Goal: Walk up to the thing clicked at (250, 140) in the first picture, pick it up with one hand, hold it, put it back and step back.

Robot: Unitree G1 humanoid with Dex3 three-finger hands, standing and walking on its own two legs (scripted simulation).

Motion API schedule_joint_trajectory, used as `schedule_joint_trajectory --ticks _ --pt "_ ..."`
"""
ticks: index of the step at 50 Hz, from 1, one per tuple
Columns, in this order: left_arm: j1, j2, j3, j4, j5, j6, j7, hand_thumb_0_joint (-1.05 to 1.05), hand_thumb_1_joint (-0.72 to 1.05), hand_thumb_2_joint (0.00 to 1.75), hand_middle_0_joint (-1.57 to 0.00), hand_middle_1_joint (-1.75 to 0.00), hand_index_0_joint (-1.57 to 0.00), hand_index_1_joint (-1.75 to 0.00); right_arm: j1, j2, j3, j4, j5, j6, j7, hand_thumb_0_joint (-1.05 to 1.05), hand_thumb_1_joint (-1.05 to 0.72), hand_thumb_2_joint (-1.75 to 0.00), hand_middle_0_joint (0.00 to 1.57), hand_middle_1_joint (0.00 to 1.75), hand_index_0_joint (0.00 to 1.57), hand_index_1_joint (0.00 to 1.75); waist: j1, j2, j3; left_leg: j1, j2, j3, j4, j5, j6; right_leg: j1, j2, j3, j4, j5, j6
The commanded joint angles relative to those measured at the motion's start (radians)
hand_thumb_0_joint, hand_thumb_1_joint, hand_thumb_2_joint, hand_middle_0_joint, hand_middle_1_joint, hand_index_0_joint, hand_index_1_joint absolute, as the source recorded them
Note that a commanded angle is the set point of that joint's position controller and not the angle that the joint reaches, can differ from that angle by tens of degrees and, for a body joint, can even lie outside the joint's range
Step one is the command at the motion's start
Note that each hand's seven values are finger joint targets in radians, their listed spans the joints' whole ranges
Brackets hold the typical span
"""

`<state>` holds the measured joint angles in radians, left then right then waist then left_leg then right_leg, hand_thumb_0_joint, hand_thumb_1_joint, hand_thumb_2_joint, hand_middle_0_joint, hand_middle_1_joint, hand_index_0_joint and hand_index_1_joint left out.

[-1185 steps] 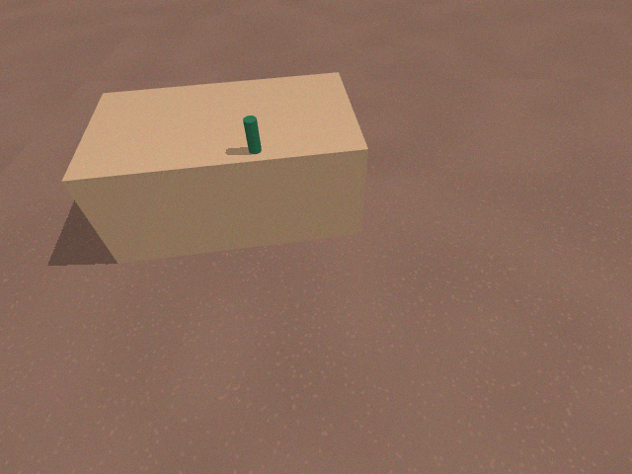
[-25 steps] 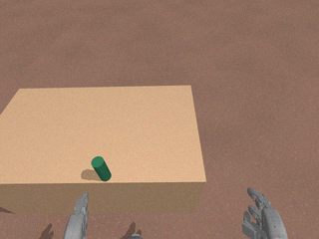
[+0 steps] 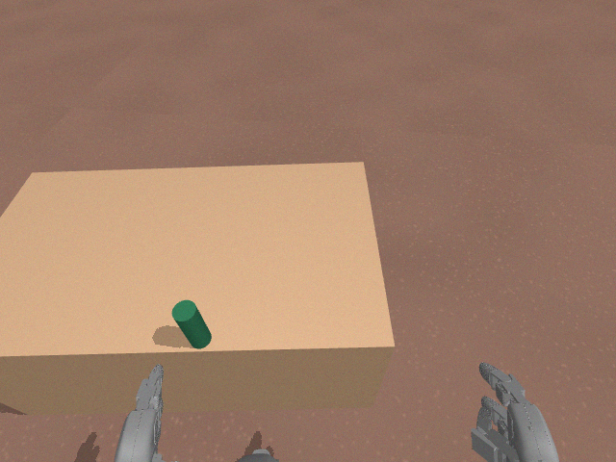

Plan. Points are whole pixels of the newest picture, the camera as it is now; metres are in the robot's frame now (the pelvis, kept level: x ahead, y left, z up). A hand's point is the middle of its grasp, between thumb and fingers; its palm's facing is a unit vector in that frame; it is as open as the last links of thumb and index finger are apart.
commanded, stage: home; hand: left
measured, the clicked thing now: (193, 325) +0.41 +0.26 -0.21
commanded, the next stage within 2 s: stand in 1.40 s
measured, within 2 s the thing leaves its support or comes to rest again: neither
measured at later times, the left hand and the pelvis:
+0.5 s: hand (182, 430) +0.18 +0.19 -0.05, palm faces +0.11 -0.96 -0.24, open 17.3 cm; pelvis +0.01 +0.01 +0.00, yaw -1 degrees
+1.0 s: hand (183, 432) +0.18 +0.19 -0.05, palm faces +0.13 -0.96 -0.25, open 17.3 cm; pelvis +0.01 +0.01 +0.00, yaw +0 degrees
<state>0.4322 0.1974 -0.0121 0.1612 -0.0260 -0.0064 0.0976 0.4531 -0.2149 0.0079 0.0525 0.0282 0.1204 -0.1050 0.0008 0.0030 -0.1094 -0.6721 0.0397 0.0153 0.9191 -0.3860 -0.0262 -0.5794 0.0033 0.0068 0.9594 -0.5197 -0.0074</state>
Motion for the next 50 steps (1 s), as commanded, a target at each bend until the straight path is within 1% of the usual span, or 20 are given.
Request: schedule_joint_trajectory --ticks 1,3,8,9,10,11,20,22,23,24,27,36,37,40,41,42,43,44,47,50 --pt "-0.034 0.095 0.041 -0.192 -0.003 -0.06 0.009 0.0 -0.53 0.07 -0.05 -0.06 -0.05 -0.06 -0.038 -0.092 -0.045 -0.2 -0.003 -0.057 -0.003 0.0 -0.9 -0.9 0.2 0.3 0.2 0.3 -0.002 -0.024 -0.067 0.151 -0.028 0.043 -0.124 0.082 0.039 -0.05 -0.002 -0.009 -0.215 0.177 0.015" --pt "-0.016 0.107 0.057 -0.192 -0.001 -0.061 0.011 0.0 -0.52 0.07 -0.05 -0.06 -0.05 -0.06 -0.025 -0.091 -0.051 -0.194 -0.002 -0.054 -0.005 0.0 -0.9 -0.9 0.2 0.3 0.2 0.3 0.001 -0.028 -0.09 0.16 -0.027 0.043 -0.119 0.108 0.038 -0.04 0.0 -0.01 -0.206 0.203 0.014" --pt "-0.013 0.1 0.055 -0.183 -0.002 -0.057 0.013 0.0 -0.53 0.07 -0.05 -0.06 -0.05 -0.06 -0.023 -0.092 -0.059 -0.187 -0.003 -0.05 -0.002 0.0 -0.9 -0.9 0.2 0.3 0.2 0.3 0.0 -0.009 -0.088 0.164 -0.02 0.03 -0.129 0.127 0.033 -0.036 0.008 -0.022 -0.185 0.211 0.01" --pt "-0.025 0.115 0.065 -0.217 -0.001 -0.06 0.015 0.0 -0.51 0.08 -0.05 -0.06 -0.05 -0.06 -0.027 -0.091 -0.056 -0.189 -0.002 -0.051 -0.002 0.0 -0.9 -0.9 0.2 0.3 0.2 0.3 0.011 0.003 -0.106 0.17 -0.02 0.032 -0.125 0.151 0.032 -0.03 0.007 -0.02 -0.18 0.235 0.008" --pt "-0.009 0.097 0.05 -0.181 0.001 -0.057 0.013 0.0 -0.52 0.07 -0.05 -0.06 -0.05 -0.06 -0.028 -0.099 -0.066 -0.199 -0.004 -0.049 -0.003 0.0 -0.9 -0.9 0.2 0.3 0.2 0.3 0.0 -0.019 -0.111 0.176 -0.016 0.027 -0.121 0.171 0.033 -0.029 0.01 -0.022 -0.171 0.253 0.01" --pt "-0.016 0.095 0.048 -0.198 -0.001 -0.056 0.015 0.0 -0.52 0.07 -0.05 -0.06 -0.05 -0.06 -0.025 -0.097 -0.062 -0.192 -0.004 -0.049 -0.002 0.0 -0.9 -0.9 0.2 0.3 0.2 0.3 0.009 0.003 -0.107 0.178 -0.014 0.023 -0.126 0.186 0.029 -0.024 0.011 -0.027 -0.164 0.258 0.007" --pt "-0.003 0.095 0.048 -0.205 0.001 -0.051 0.016 0.0 -0.52 0.07 -0.05 -0.06 -0.05 -0.06 -0.015 -0.094 -0.057 -0.19 -0.007 -0.047 -0.003 0.0 -0.9 -0.9 0.2 0.3 0.2 0.3 0.003 0.005 -0.094 0.172 -0.018 0.031 -0.123 0.166 0.029 -0.035 0.009 -0.024 -0.176 0.247 0.008" --pt "-0.028 0.108 0.06 -0.227 -0.001 -0.054 0.015 0.0 -0.5 0.08 -0.05 -0.06 -0.05 -0.06 -0.018 -0.088 -0.053 -0.175 -0.007 -0.046 -0.003 0.0 -0.9 -0.9 0.2 0.3 0.2 0.3 0.003 -0.001 -0.076 0.16 -0.019 0.032 -0.128 0.127 0.03 -0.045 0.007 -0.024 -0.186 0.211 0.009" --pt "-0.008 0.087 0.044 -0.189 0.001 -0.049 0.013 0.0 -0.51 0.08 -0.05 -0.06 -0.05 -0.06 -0.026 -0.091 -0.058 -0.185 -0.007 -0.048 -0.002 0.0 -0.9 -0.9 0.2 0.3 0.2 0.3 -0.002 -0.014 -0.066 0.158 -0.017 0.027 -0.133 0.115 0.03 -0.048 0.01 -0.027 -0.182 0.198 0.009" --pt "-0.011 0.096 0.057 -0.2 -0.001 -0.048 0.015 0.0 -0.51 0.08 -0.05 -0.06 -0.05 -0.06 -0.027 -0.094 -0.062 -0.178 -0.007 -0.05 0.0 0.0 -0.9 -0.9 0.2 0.3 0.2 0.3 0.007 0.007 -0.076 0.161 -0.016 0.026 -0.135 0.122 0.028 -0.043 0.011 -0.028 -0.18 0.2 0.006" --pt "-0.016 0.102 0.054 -0.233 0.0 -0.052 0.014 0.0 -0.51 0.08 -0.05 -0.06 -0.05 -0.06 -0.019 -0.093 -0.061 -0.194 -0.006 -0.047 -0.001 0.0 -0.9 -0.9 0.2 0.3 0.2 0.3 0.001 -0.008 -0.111 0.171 -0.015 0.024 -0.126 0.155 0.029 -0.035 0.011 -0.028 -0.169 0.234 0.006" --pt "-0.011 0.093 0.049 -0.224 0.0 -0.047 0.017 0.0 -0.51 0.08 -0.05 -0.06 -0.05 -0.06 -0.025 -0.09 -0.055 -0.189 -0.004 -0.046 -0.003 0.0 -0.9 -0.9 0.2 0.3 0.2 0.3 0.007 0.011 -0.083 0.165 -0.014 0.025 -0.132 0.143 0.026 -0.047 0.011 -0.029 -0.168 0.218 0.004" --pt "-0.033 0.112 0.062 -0.253 -0.001 -0.049 0.018 0.0 -0.49 0.09 -0.06 -0.07 -0.06 -0.07 -0.014 -0.09 -0.058 -0.195 -0.005 -0.045 -0.003 0.0 -0.9 -0.9 0.2 0.3 0.2 0.3 0.001 0.019 -0.107 0.168 -0.016 0.026 -0.124 0.146 0.028 -0.037 0.008 -0.025 -0.17 0.226 0.005" --pt "0.001 0.092 0.051 -0.215 -0.001 -0.044 0.016 0.0 -0.5 0.08 -0.05 -0.06 -0.05 -0.06 -0.007 -0.095 -0.057 -0.198 -0.006 -0.046 -0.002 0.0 -0.9 -0.9 0.2 0.3 0.2 0.3 -0.002 -0.013 -0.093 0.161 -0.018 0.029 -0.118 0.157 0.031 -0.041 0.008 -0.024 -0.171 0.243 0.01" --pt "0.009 0.098 0.061 -0.225 0.0 -0.044 0.017 0.0 -0.5 0.08 -0.05 -0.06 -0.05 -0.06 -0.016 -0.089 -0.057 -0.204 -0.006 -0.044 -0.003 0.0 -0.9 -0.9 0.2 0.3 0.2 0.3 0.009 -0.004 -0.112 0.162 -0.018 0.029 -0.113 0.177 0.03 -0.027 0.006 -0.024 -0.167 0.262 0.009" --pt "0.031 0.146 0.102 -0.263 0.004 -0.039 0.037 0.0 -0.54 0.06 -0.05 -0.06 -0.05 -0.06 -0.098 -0.132 -0.054 0.057 0.002 -0.046 -0.015 0.0 -0.9 -0.9 0.2 0.3 0.2 0.3 0.011 0.004 -0.125 0.181 -0.019 0.008 -0.092 0.184 0.033 -0.01 0.023 -0.026 -0.179 0.285 0.012" --pt "0.048 0.109 0.068 -0.246 0.005 -0.027 0.036 0.0 -0.55 0.06 -0.05 -0.05 -0.05 -0.05 -0.092 -0.128 -0.05 0.026 0.005 -0.062 -0.019 0.0 -0.9 -0.9 0.2 0.3 0.2 0.3 -0.008 -0.02 -0.108 0.19 -0.017 0.013 -0.097 0.185 0.036 -0.016 0.023 -0.025 -0.189 0.288 0.014" --pt "0.049 0.094 0.045 -0.256 0.002 -0.021 0.037 0.0 -0.53 0.07 -0.05 -0.06 -0.05 -0.06 -0.101 -0.118 -0.043 0.028 0.004 -0.071 -0.019 0.0 -0.9 -0.9 0.2 0.3 0.2 0.3 -0.006 -0.004 -0.088 0.177 -0.018 0.012 -0.093 0.182 0.037 -0.014 0.02 -0.026 -0.187 0.291 0.014" --pt "0.046 0.095 0.046 -0.238 0.004 -0.011 0.048 0.0 -0.52 0.07 -0.05 -0.06 -0.05 -0.06 -0.126 -0.118 -0.047 0.082 0.004 -0.083 -0.023 0.0 -0.9 -0.9 0.2 0.3 0.2 0.3 -0.018 0.01 -0.082 0.178 -0.014 0.013 -0.088 0.195 0.038 -0.023 0.017 -0.024 -0.187 0.308 0.014" --pt "-0.001 0.127 0.055 -0.288 0.008 -0.016 0.055 0.0 -0.51 0.08 -0.05 -0.06 -0.05 -0.06 -0.149 -0.12 -0.046 0.137 0.002 -0.092 -0.033 0.0 -0.9 -0.9 0.2 0.3 0.2 0.3 -0.027 0.025 -0.076 0.184 -0.016 0.02 -0.087 0.18 0.039 -0.028 0.013 -0.018 -0.201 0.304 0.016"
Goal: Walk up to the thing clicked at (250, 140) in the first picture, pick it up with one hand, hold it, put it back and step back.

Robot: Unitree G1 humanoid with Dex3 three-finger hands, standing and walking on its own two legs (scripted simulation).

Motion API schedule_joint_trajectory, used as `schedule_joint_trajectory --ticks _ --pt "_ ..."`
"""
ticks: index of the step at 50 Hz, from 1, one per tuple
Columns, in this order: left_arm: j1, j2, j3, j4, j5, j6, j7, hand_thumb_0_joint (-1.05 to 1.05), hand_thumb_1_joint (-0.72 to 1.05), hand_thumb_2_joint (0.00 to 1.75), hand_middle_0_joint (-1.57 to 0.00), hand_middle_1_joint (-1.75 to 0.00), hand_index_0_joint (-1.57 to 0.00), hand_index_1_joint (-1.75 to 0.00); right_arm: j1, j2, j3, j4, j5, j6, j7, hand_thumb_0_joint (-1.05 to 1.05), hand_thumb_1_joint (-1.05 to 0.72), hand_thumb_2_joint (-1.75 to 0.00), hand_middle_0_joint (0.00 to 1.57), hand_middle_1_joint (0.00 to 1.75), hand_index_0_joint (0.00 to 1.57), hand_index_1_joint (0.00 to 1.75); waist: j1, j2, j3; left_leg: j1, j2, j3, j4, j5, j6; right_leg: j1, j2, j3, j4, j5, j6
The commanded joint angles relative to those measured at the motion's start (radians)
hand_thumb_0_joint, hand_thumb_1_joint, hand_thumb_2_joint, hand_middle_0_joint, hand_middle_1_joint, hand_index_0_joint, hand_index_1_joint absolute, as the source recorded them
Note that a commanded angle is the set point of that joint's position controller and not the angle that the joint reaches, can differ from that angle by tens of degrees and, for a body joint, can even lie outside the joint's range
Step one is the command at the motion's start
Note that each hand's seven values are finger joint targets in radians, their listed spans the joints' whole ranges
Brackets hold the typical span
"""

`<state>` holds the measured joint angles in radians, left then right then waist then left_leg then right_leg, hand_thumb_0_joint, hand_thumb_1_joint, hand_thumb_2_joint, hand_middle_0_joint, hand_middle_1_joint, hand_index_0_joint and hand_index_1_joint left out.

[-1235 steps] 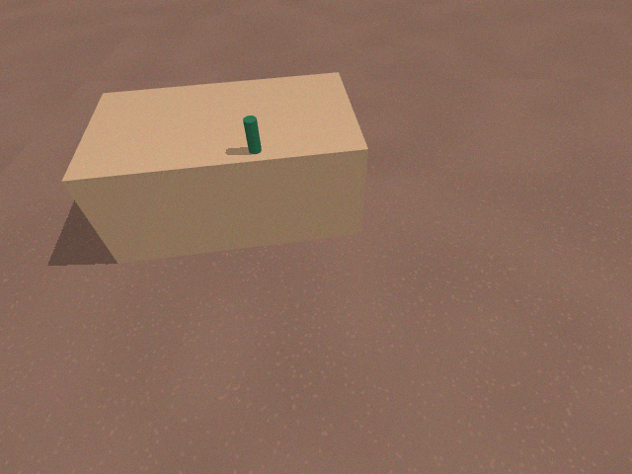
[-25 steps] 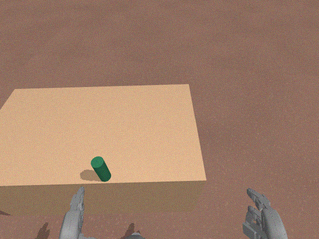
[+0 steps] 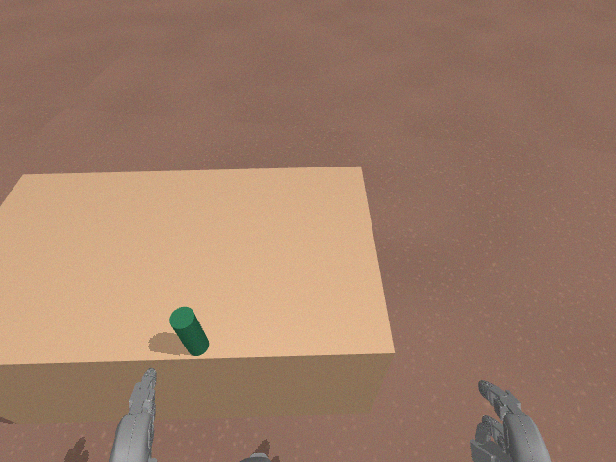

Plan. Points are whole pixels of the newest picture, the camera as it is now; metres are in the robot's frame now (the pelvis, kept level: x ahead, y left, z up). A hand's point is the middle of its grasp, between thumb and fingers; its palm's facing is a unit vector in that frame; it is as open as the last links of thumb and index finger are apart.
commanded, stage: home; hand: left
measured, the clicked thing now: (190, 332) +0.39 +0.25 -0.21
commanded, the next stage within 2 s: stand in 0.40 s
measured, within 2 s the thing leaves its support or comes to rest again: neither
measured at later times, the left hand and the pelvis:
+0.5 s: hand (178, 458) +0.15 +0.18 -0.05, palm faces +0.13 -0.95 -0.28, open 17.4 cm; pelvis -0.01 +0.00 +0.00, yaw +1 degrees
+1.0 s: hand out of the picture +0.05 +0.26 -0.11, palm faces -0.02 -0.93 -0.37, open 8.5 cm; pelvis +0.00 +0.01 +0.04, yaw +1 degrees
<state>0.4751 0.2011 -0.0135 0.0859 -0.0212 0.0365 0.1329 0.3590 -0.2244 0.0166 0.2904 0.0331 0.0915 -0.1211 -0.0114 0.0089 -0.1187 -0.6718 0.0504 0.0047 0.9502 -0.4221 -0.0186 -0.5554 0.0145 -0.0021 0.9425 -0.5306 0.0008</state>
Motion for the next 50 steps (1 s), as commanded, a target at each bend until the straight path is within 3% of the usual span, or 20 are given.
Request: schedule_joint_trajectory --ticks 1,2,3,6,9,11,12,13,19,20,23,25,26,28,31,36,38,43,46,50 --pt "-0.013 0.102 0.046 -0.183 0.003 -0.051 0.019 0.0 -0.53 0.07 -0.05 -0.06 -0.05 -0.06 -0.067 -0.108 -0.052 -0.094 -0.003 -0.07 -0.018 0.0 -0.9 -0.9 0.2 0.3 0.2 0.3 -0.017 -0.007 -0.066 0.186 -0.024 0.026 -0.115 0.219 0.035 -0.047 0.004 -0.012 -0.187 0.321 0.01" --pt "-0.053 0.123 0.054 -0.235 0.001 -0.051 0.022 0.0 -0.55 0.06 -0.05 -0.06 -0.05 -0.06 -0.073 -0.112 -0.054 -0.079 -0.004 -0.078 -0.02 0.0 -0.9 -0.9 0.2 0.3 0.2 0.3 -0.013 0.014 -0.063 0.184 -0.025 0.025 -0.123 0.204 0.032 -0.046 0.002 -0.014 -0.188 0.3 0.006" --pt "0.01 0.088 0.042 -0.157 0.003 -0.039 0.022 0.0 -0.54 0.06 -0.05 -0.06 -0.05 -0.06 -0.086 -0.109 -0.054 -0.072 -0.006 -0.085 -0.02 0.0 -0.9 -0.9 0.2 0.3 0.2 0.3 -0.011 -0.004 -0.077 0.19 -0.023 0.02 -0.118 0.223 0.034 -0.035 0.005 -0.017 -0.184 0.315 0.007" --pt "-0.018 0.111 0.054 -0.204 0.005 -0.032 0.028 0.0 -0.55 0.06 -0.05 -0.06 -0.05 -0.06 -0.101 -0.116 -0.059 -0.05 -0.006 -0.099 -0.022 0.0 -0.9 -0.9 0.2 0.3 0.2 0.3 -0.004 0.004 -0.096 0.202 -0.02 0.014 -0.128 0.234 0.031 -0.023 0.008 -0.026 -0.179 0.313 0.001" --pt "-0.038 0.119 0.056 -0.221 0.003 -0.022 0.03 0.0 -0.57 0.04 -0.05 -0.05 -0.05 -0.05 -0.12 -0.11 -0.052 -0.031 -0.008 -0.115 -0.026 0.0 -0.9 -0.9 0.2 0.3 0.2 0.3 -0.003 0.01 -0.073 0.179 -0.025 0.014 -0.139 0.18 0.03 -0.027 0.006 -0.027 -0.197 0.256 -0.002" --pt "0.012 0.086 0.042 -0.145 0.005 -0.007 0.028 0.0 -0.55 0.05 -0.05 -0.06 -0.05 -0.05 -0.127 -0.111 -0.054 -0.02 -0.009 -0.129 -0.028 0.0 -0.9 -0.9 0.2 0.3 0.2 0.3 -0.007 -0.031 -0.058 0.173 -0.024 0.015 -0.141 0.162 0.035 -0.031 0.007 -0.026 -0.208 0.238 0.001" --pt "-0.012 0.087 0.035 -0.172 0.005 -0.004 0.028 0.0 -0.55 0.06 -0.05 -0.06 -0.05 -0.06 -0.129 -0.111 -0.053 -0.021 -0.01 -0.134 -0.028 0.0 -0.9 -0.9 0.2 0.3 0.2 0.3 -0.009 -0.012 -0.061 0.181 -0.023 0.015 -0.147 0.164 0.033 -0.032 0.008 -0.027 -0.205 0.241 -0.001" --pt "-0.024 0.106 0.056 -0.199 0.003 -0.003 0.03 0.0 -0.53 0.07 -0.05 -0.06 -0.05 -0.06 -0.132 -0.111 -0.053 -0.013 -0.009 -0.139 -0.029 0.0 -0.9 -0.9 0.2 0.3 0.2 0.3 -0.001 -0.002 -0.077 0.181 -0.024 0.015 -0.145 0.171 0.031 -0.022 0.006 -0.027 -0.207 0.245 -0.003" --pt "-0.021 0.099 0.051 -0.177 0.009 0.026 0.027 0.0 -0.55 0.06 -0.05 -0.06 -0.05 -0.06 -0.137 -0.11 -0.051 0.01 -0.011 -0.167 -0.034 0.0 -0.9 -0.9 0.2 0.3 0.2 0.3 -0.014 -0.018 -0.072 0.196 -0.023 0.015 -0.146 0.185 0.034 -0.016 0.007 -0.026 -0.214 0.263 0.001" --pt "-0.075 0.123 0.062 -0.233 0.007 0.024 0.03 0.0 -0.53 0.07 -0.05 -0.06 -0.05 -0.06 -0.138 -0.108 -0.049 0.017 -0.01 -0.173 -0.033 0.0 -0.9 -0.9 0.2 0.3 0.2 0.3 -0.008 0.011 -0.06 0.187 -0.024 0.014 -0.154 0.165 0.031 -0.027 0.006 -0.027 -0.214 0.238 -0.004" --pt "-0.036 0.094 0.043 -0.186 0.008 0.039 0.025 0.0 -0.54 0.06 -0.05 -0.06 -0.05 -0.06 -0.146 -0.105 -0.043 0.022 -0.012 -0.186 -0.033 0.0 -0.9 -0.9 0.2 0.3 0.2 0.3 -0.01 0.008 -0.031 0.183 -0.024 0.013 -0.168 0.121 0.031 -0.038 0.007 -0.028 -0.227 0.188 -0.005" --pt "-0.043 0.103 0.054 -0.198 0.006 0.043 0.025 0.0 -0.55 0.06 -0.05 -0.06 -0.05 -0.06 -0.15 -0.104 -0.041 0.025 -0.012 -0.192 -0.034 0.0 -0.9 -0.9 0.2 0.3 0.2 0.3 -0.006 0.015 -0.033 0.18 -0.025 0.012 -0.17 0.115 0.029 -0.036 0.007 -0.032 -0.228 0.178 -0.008" --pt "-0.155 0.278 0.097 0.153 0.139 -0.008 -0.029 0.0 -0.47 0.14 -0.13 -0.14 -0.13 -0.14 -0.183 -0.236 -0.088 0.262 -0.123 -0.157 0.024 0.0 -0.9 -0.9 0.2 0.3 0.2 0.3 0.007 -0.032 0.071 0.241 0.009 -0.074 -0.193 0.171 0.062 0.064 -0.069 0.064 -0.252 0.191 -0.072" --pt "-0.153 0.294 0.11 0.246 0.133 -0.054 -0.07 0.0 -0.31 0.3 -0.2 -0.3 -0.2 -0.3 -0.182 -0.225 -0.093 0.304 -0.134 -0.136 0.059 0.0 -0.9 -0.9 0.2 0.3 0.2 0.3 -0.004 -0.063 0.026 0.271 -0.008 -0.052 -0.175 0.145 0.086 0.078 -0.112 0.148 -0.294 0.183 -0.101" --pt "-0.194 0.276 0.084 0.324 0.095 -0.081 -0.1 0.0 -0.07 0.54 -0.2 -0.3 -0.2 -0.3 -0.2 -0.233 -0.087 0.324 -0.096 -0.142 0.101 0.0 -0.9 -0.9 0.2 0.3 0.2 0.3 0.012 -0.007 0.07 0.284 -0.001 -0.081 -0.253 0.097 0.094 0.078 -0.088 0.111 -0.311 0.117 -0.085" --pt "-0.205 0.279 0.081 0.496 0.072 -0.085 -0.109 0.0 0.33 0.9 -0.2 -0.3 -0.2 -0.3 -0.225 -0.252 -0.095 0.414 -0.086 -0.147 0.117 0.0 -0.9 -0.9 0.2 0.3 0.2 0.3 0.025 0.048 0.071 0.325 0.049 -0.159 -0.374 0.09 0.102 0.141 -0.053 0.063 -0.293 0.182 -0.059" --pt "-0.198 0.287 0.081 0.553 0.071 -0.088 -0.106 0.0 0.49 0.9 -0.2 -0.3 -0.2 -0.3 -0.239 -0.259 -0.096 0.445 -0.082 -0.145 0.116 0.0 -0.9 -0.9 0.2 0.3 0.2 0.3 0.03 0.043 0.069 0.337 0.052 -0.162 -0.376 0.151 0.101 0.183 -0.061 0.064 -0.319 0.229 -0.058" --pt "-0.226 0.32 0.081 0.666 0.064 -0.094 -0.099 0.0 0.89 0.9 -0.2 -0.3 -0.2 -0.3 -0.212 -0.257 -0.091 0.533 -0.071 -0.133 0.112 0.0 -0.9 -0.9 0.2 0.3 0.2 0.3 0.007 -0.018 0.062 0.417 0.025 -0.102 -0.352 0.28 0.083 0.237 -0.104 0.109 -0.413 0.356 -0.062" --pt "-0.236 0.333 0.077 0.725 0.055 -0.091 -0.092 0.0 0.9 0.9 -0.2 -0.3 -0.2 -0.3 -0.203 -0.26 -0.086 0.584 -0.068 -0.125 0.108 0.0 -0.9 -0.9 0.2 0.3 0.2 0.3 0.0 -0.019 0.06 0.464 0.027 -0.09 -0.364 0.366 0.079 0.269 -0.119 0.112 -0.446 0.448 -0.055" --pt "-0.229 0.333 0.068 0.803 0.047 -0.079 -0.088 0.0 0.9 0.9 -0.2 -0.3 -0.2 -0.3 -0.206 -0.275 -0.076 0.646 -0.065 -0.12 0.103 0.0 -0.9 -0.9 0.2 0.3 0.2 0.3 0.008 0.004 0.072 0.496 0.051 -0.106 -0.429 0.433 0.079 0.329 -0.11 0.085 -0.474 0.474 -0.041"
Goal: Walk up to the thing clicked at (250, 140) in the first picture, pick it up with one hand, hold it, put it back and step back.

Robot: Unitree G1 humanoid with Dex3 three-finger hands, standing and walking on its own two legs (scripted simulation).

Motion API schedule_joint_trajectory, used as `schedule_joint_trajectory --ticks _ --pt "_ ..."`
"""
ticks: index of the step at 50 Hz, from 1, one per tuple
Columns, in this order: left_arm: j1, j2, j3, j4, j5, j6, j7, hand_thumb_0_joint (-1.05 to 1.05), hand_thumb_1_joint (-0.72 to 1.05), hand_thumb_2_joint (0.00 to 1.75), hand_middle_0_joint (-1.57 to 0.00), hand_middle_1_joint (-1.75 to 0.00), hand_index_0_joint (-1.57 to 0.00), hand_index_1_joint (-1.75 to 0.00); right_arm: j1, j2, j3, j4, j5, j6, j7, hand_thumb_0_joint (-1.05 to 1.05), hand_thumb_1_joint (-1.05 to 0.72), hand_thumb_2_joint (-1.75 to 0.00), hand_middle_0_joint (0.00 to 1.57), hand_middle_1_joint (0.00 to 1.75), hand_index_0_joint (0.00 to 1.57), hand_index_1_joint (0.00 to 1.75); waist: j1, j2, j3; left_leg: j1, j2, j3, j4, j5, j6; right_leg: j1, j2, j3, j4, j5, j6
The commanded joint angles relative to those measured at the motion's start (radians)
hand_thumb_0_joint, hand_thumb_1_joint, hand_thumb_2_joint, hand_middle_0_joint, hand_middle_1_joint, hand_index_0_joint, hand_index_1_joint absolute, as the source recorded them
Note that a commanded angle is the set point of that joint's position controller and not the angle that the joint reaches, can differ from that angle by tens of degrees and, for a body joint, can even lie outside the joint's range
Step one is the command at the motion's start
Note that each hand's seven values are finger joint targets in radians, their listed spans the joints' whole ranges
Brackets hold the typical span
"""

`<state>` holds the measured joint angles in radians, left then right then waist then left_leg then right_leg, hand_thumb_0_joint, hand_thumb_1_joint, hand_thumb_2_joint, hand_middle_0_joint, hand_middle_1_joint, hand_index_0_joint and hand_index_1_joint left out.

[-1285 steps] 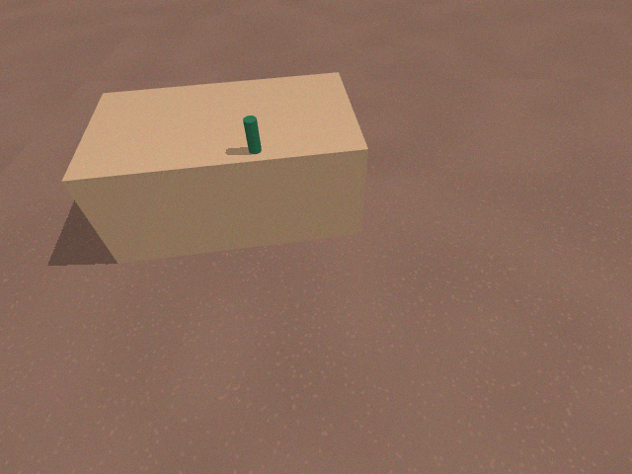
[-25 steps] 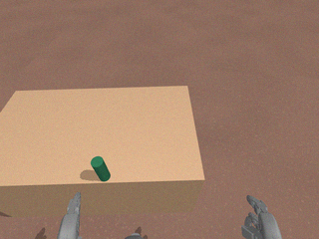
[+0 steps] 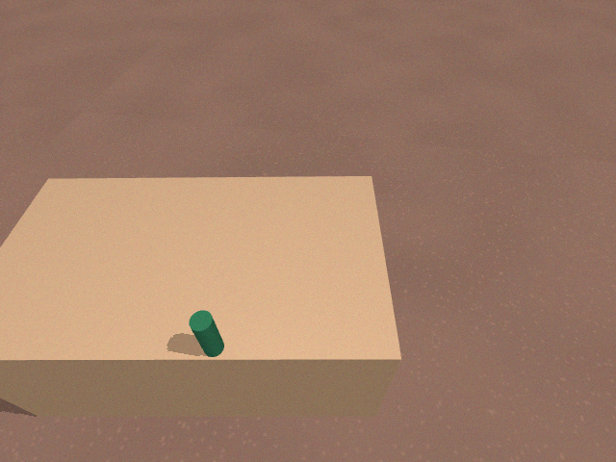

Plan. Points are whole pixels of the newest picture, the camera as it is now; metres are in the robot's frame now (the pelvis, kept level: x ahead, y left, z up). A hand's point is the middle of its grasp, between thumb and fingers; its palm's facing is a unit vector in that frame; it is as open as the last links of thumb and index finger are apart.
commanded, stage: stand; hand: left
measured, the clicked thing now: (207, 334) +0.40 +0.24 -0.25
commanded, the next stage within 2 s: none
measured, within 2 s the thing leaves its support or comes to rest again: neither
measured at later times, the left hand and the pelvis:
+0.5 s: hand out of the picture +0.03 +0.26 -0.14, palm faces -0.04 -0.94 -0.34, open 7.4 cm; pelvis -0.02 +0.01 +0.02, yaw +0 degrees
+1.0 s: hand out of the picture +0.04 +0.25 -0.14, palm faces -0.04 -0.94 -0.34, open 7.4 cm; pelvis +0.00 +0.01 +0.02, yaw +0 degrees
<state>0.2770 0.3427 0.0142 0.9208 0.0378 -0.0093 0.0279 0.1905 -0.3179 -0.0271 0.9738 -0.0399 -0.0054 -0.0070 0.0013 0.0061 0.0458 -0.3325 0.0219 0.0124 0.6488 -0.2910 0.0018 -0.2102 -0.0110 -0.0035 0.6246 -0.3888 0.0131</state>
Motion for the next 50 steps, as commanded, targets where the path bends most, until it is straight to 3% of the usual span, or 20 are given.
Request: schedule_joint_trajectory --ticks 1,5,14,20,26,32,40,50 --pt "-0.032 0.193 0.038 -0.017 -0.013 -0.03 0.018 0.0 0.9 0.9 -0.2 -0.3 -0.2 -0.3 -0.046 -0.187 -0.031 -0.028 0.008 -0.021 -0.012 0.0 -0.9 -0.9 0.2 0.3 0.2 0.3 -0.002 0.01 -0.081 0.148 0.081 -0.116 -0.149 0.271 0.057 -0.004 -0.084 0.085 -0.177 0.308 -0.049" --pt "-0.054 0.195 0.03 0.04 -0.016 -0.029 0.016 0.0 0.9 0.9 -0.2 -0.3 -0.2 -0.3 -0.052 -0.188 -0.022 0.018 0.015 -0.021 -0.015 0.0 -0.9 -0.9 0.2 0.3 0.2 0.3 -0.004 -0.005 -0.071 0.187 0.08 -0.104 -0.183 0.318 0.045 0.036 -0.095 0.085 -0.219 0.359 -0.041" --pt "-0.105 0.188 0.021 0.13 -0.014 -0.018 0.004 0.0 0.9 0.9 -0.2 -0.3 -0.2 -0.3 -0.099 -0.201 -0.019 0.081 0.018 -0.017 -0.013 0.0 -0.9 -0.9 0.2 0.3 0.2 0.3 0.001 0.03 0.021 0.161 0.089 -0.132 -0.338 0.072 0.03 0.042 -0.088 0.073 -0.317 0.161 -0.031" --pt "-0.123 0.19 0.022 0.166 -0.012 -0.019 -0.004 0.0 0.9 0.9 -0.2 -0.3 -0.2 -0.3 -0.109 -0.208 -0.025 0.103 0.02 -0.015 -0.008 0.0 -0.9 -0.9 0.2 0.3 0.2 0.3 -0.003 0.021 0.017 0.166 0.093 -0.141 -0.375 0.001 0.024 0.04 -0.09 0.074 -0.348 0.112 -0.029" --pt "-0.134 0.19 0.019 0.184 -0.012 -0.023 -0.005 0.0 0.9 0.9 -0.2 -0.3 -0.2 -0.3 -0.119 -0.208 -0.023 0.117 0.024 -0.019 -0.006 0.0 -0.9 -0.9 0.2 0.3 0.2 0.3 -0.006 0.01 -0.016 0.196 0.092 -0.129 -0.369 0.066 0.022 0.055 -0.104 0.082 -0.36 0.155 -0.026" --pt "-0.124 0.189 0.016 0.2 -0.014 -0.018 -0.007 0.0 0.9 0.9 -0.2 -0.3 -0.2 -0.3 -0.113 -0.221 -0.022 0.133 0.023 -0.016 -0.006 0.0 -0.9 -0.9 0.2 0.3 0.2 0.3 -0.003 0.015 -0.001 0.176 0.099 -0.139 -0.393 0.003 0.021 0.048 -0.098 0.075 -0.355 0.134 -0.024" --pt "-0.131 0.196 0.014 0.203 -0.015 -0.023 -0.006 0.0 0.9 0.9 -0.2 -0.3 -0.2 -0.3 -0.105 -0.214 -0.018 0.141 0.027 -0.015 -0.002 0.0 -0.9 -0.9 0.2 0.3 0.2 0.3 -0.01 -0.011 -0.001 0.2 0.091 -0.119 -0.364 0.079 0.021 0.035 -0.109 0.086 -0.374 0.148 -0.025" --pt "-0.142 0.194 0.018 0.199 -0.021 -0.024 -0.004 0.0 0.9 0.9 -0.2 -0.3 -0.2 -0.3 -0.109 -0.216 -0.013 0.14 0.03 -0.022 -0.007 0.0 -0.9 -0.9 0.2 0.3 0.2 0.3 -0.008 -0.016 -0.045 0.249 0.104 -0.106 -0.333 0.274 0.028 0.087 -0.12 0.084 -0.365 0.297 -0.018"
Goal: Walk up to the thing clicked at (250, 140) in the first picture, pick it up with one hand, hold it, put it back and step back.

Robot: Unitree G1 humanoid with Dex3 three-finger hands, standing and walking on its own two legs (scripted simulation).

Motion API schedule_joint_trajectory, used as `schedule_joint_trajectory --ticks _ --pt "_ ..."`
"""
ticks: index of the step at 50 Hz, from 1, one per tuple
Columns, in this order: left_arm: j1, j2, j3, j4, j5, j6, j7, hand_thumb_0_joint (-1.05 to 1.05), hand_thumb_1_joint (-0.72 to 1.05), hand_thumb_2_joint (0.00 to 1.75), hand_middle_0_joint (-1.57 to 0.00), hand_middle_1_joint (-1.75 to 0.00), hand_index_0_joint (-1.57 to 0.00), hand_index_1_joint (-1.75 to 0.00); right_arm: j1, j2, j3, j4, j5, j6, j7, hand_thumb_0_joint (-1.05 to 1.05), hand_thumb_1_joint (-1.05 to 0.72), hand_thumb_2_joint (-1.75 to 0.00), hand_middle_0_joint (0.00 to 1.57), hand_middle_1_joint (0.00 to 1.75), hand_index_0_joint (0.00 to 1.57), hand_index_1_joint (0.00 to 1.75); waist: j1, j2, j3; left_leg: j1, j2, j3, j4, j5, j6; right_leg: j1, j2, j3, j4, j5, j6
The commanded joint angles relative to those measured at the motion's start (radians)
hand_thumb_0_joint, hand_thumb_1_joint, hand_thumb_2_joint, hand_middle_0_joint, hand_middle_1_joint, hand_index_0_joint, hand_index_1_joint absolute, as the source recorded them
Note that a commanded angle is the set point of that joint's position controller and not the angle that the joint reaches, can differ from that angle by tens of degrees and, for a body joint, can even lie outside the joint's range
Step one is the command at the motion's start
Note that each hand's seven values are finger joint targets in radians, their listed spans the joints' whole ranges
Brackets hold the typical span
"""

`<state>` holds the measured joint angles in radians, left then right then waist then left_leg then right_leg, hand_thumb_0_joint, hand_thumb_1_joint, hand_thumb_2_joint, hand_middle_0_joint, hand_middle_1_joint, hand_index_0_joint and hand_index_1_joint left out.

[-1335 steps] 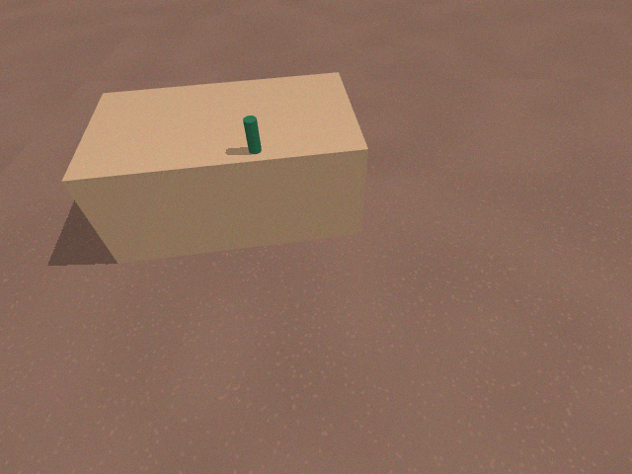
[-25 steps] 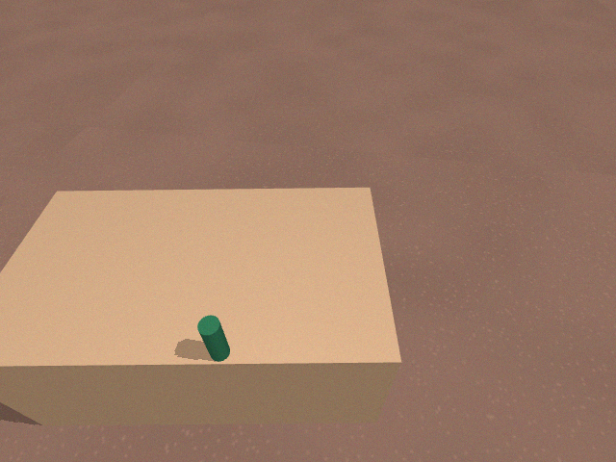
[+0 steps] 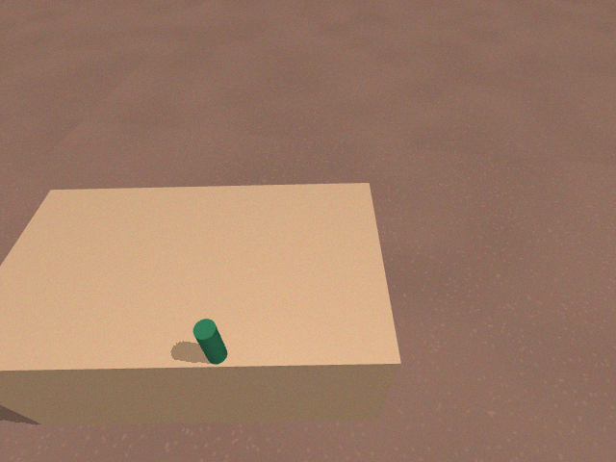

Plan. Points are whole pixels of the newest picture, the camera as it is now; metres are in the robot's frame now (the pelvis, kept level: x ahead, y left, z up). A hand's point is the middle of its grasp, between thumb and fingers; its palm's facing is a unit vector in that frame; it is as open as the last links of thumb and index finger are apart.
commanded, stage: stand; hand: left
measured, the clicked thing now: (211, 342) +0.40 +0.23 -0.27
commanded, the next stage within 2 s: step back in 1.02 s
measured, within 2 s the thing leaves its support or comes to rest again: neither
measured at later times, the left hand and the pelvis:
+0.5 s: hand out of the picture +0.09 +0.25 -0.16, palm faces -0.03 -0.94 -0.35, open 7.4 cm; pelvis +0.02 +0.00 +0.00, yaw +0 degrees
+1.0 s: hand out of the picture +0.07 +0.25 -0.16, palm faces -0.03 -0.94 -0.34, open 7.4 cm; pelvis +0.01 +0.00 +0.00, yaw +0 degrees
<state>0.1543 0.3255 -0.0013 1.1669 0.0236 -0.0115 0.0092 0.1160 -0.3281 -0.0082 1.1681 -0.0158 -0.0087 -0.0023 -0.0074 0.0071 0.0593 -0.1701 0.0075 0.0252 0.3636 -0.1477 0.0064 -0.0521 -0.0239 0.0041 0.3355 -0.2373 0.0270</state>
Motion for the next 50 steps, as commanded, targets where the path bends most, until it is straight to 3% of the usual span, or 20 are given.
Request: schedule_joint_trajectory --ticks 1,10,14,17,23,31,34,38,45,50 --pt "-0.016 0.21 0.033 -0.048 -0.006 -0.022 0.014 0.0 0.9 0.9 -0.2 -0.3 -0.2 -0.3 -0.038 -0.209 -0.032 -0.054 0.005 -0.018 -0.011 0.0 -0.9 -0.9 0.2 0.3 0.2 0.3 0.0 -0.012 -0.053 0.087 0.116 -0.116 -0.047 0.121 0.022 -0.074 -0.105 0.071 -0.079 0.146 -0.031" --pt "-0.035 0.215 0.041 -0.061 -0.008 -0.02 0.014 0.0 0.9 0.9 -0.2 -0.3 -0.2 -0.3 -0.047 -0.217 -0.032 -0.059 0.006 -0.022 -0.016 0.0 -0.9 -0.9 0.2 0.3 0.2 0.3 0.003 -0.008 -0.084 0.113 0.125 -0.109 -0.038 0.22 0.021 -0.041 -0.111 0.067 -0.073 0.229 -0.029" --pt "-0.04 0.214 0.042 -0.065 -0.008 -0.017 0.014 0.0 0.9 0.9 -0.2 -0.3 -0.2 -0.3 -0.054 -0.221 -0.032 -0.059 0.006 -0.021 -0.017 0.0 -0.9 -0.9 0.2 0.3 0.2 0.3 0.003 0.003 -0.082 0.114 0.126 -0.107 -0.042 0.205 0.02 -0.038 -0.111 0.066 -0.08 0.218 -0.03" --pt "-0.052 0.22 0.046 -0.07 -0.01 -0.017 0.015 0.0 0.9 0.9 -0.2 -0.3 -0.2 -0.3 -0.05 -0.213 -0.029 -0.061 0.005 -0.024 -0.018 0.0 -0.9 -0.9 0.2 0.3 0.2 0.3 0.003 -0.004 -0.102 0.124 0.129 -0.103 -0.037 0.271 0.021 -0.018 -0.115 0.064 -0.066 0.267 -0.032" --pt "-0.055 0.219 0.044 -0.074 -0.01 -0.017 0.014 0.0 0.9 0.9 -0.2 -0.3 -0.2 -0.3 -0.057 -0.218 -0.031 -0.062 0.005 -0.023 -0.018 0.0 -0.9 -0.9 0.2 0.3 0.2 0.3 0.002 -0.02 -0.097 0.13 0.13 -0.1 -0.032 0.276 0.021 -0.022 -0.116 0.061 -0.074 0.277 -0.031" --pt "-0.055 0.223 0.046 -0.083 -0.011 -0.015 0.012 0.0 0.9 0.9 -0.2 -0.3 -0.2 -0.3 -0.064 -0.22 -0.031 -0.064 0.006 -0.026 -0.017 0.0 -0.9 -0.9 0.2 0.3 0.2 0.3 0.005 -0.004 -0.096 0.136 0.131 -0.097 -0.04 0.266 0.018 -0.021 -0.115 0.062 -0.075 0.259 -0.038" --pt "-0.056 0.224 0.047 -0.081 -0.01 -0.014 0.01 0.0 0.9 0.9 -0.2 -0.3 -0.2 -0.3 -0.064 -0.22 -0.033 -0.063 0.007 -0.023 -0.015 0.0 -0.9 -0.9 0.2 0.3 0.2 0.3 0.0 -0.015 -0.055 0.115 0.124 -0.102 -0.065 0.152 0.015 -0.055 -0.109 0.067 -0.096 0.163 -0.039" --pt "-0.056 0.219 0.047 -0.082 -0.009 -0.014 0.009 0.0 0.9 0.9 -0.2 -0.3 -0.2 -0.3 -0.063 -0.223 -0.036 -0.062 0.006 -0.02 -0.012 0.0 -0.9 -0.9 0.2 0.3 0.2 0.3 -0.004 -0.019 -0.039 0.094 0.119 -0.107 -0.078 0.096 0.014 -0.069 -0.107 0.067 -0.109 0.11 -0.04" --pt "-0.048 0.223 0.048 -0.09 -0.01 -0.02 0.008 0.0 0.9 0.9 -0.2 -0.3 -0.2 -0.3 -0.063 -0.218 -0.035 -0.066 0.007 -0.024 -0.01 0.0 -0.9 -0.9 0.2 0.3 0.2 0.3 -0.001 -0.011 -0.068 0.115 0.125 -0.107 -0.064 0.162 0.019 -0.054 -0.112 0.07 -0.1 0.171 -0.041" --pt "-0.044 0.224 0.048 -0.092 -0.009 -0.016 0.007 0.0 0.9 0.9 -0.2 -0.3 -0.2 -0.3 -0.061 -0.222 -0.036 -0.065 0.006 -0.021 -0.009 0.0 -0.9 -0.9 0.2 0.3 0.2 0.3 -0.001 -0.003 -0.048 0.099 0.122 -0.112 -0.079 0.105 0.016 -0.069 -0.108 0.068 -0.107 0.113 -0.043"
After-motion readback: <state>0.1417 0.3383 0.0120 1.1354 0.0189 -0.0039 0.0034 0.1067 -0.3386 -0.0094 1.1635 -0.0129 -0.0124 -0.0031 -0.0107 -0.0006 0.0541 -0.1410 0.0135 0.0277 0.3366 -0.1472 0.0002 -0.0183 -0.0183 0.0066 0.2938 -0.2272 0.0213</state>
